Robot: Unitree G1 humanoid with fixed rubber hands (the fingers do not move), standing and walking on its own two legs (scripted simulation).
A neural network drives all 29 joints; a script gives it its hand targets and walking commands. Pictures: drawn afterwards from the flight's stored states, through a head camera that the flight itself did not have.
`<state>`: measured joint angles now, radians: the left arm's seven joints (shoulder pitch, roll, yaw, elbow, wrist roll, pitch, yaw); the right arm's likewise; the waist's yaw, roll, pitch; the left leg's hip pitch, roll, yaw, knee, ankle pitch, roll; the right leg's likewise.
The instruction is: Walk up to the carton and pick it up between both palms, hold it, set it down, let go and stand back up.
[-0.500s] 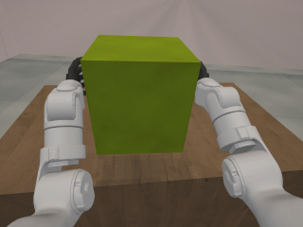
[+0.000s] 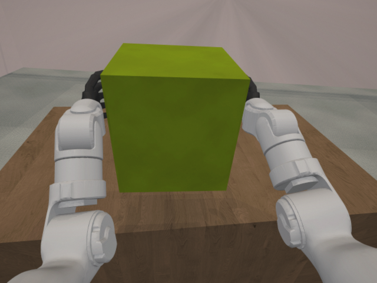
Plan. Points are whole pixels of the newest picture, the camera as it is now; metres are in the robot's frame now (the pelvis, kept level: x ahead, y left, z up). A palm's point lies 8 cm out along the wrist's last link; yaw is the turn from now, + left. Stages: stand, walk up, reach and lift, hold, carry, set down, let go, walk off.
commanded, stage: hold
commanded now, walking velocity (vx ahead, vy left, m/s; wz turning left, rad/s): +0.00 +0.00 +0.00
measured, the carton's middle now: (173, 115) +0.39 +0.01 +0.25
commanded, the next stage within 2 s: none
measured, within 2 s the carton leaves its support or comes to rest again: neither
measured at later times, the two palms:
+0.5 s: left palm (89, 109) +0.37 +0.17 +0.28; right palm (245, 107) +0.38 -0.14 +0.28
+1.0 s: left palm (92, 107) +0.37 +0.17 +0.28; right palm (248, 107) +0.37 -0.15 +0.28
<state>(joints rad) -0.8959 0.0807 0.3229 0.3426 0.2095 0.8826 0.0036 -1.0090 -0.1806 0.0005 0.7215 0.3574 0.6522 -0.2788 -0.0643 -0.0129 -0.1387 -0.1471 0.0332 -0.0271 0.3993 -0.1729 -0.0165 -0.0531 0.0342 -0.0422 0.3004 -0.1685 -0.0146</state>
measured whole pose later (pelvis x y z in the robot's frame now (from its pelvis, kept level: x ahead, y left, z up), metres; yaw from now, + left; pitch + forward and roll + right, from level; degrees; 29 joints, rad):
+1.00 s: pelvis +0.00 +0.00 +0.00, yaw +0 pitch -4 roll -1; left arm -0.90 0.08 0.34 0.35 0.21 0.88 0.01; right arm -1.02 -0.18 0.01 0.72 0.36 0.66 -0.28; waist -0.05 0.00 -0.14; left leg -0.15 0.03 -0.02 0.39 -0.17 -0.01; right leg -0.06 0.03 -0.04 0.30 -0.17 -0.01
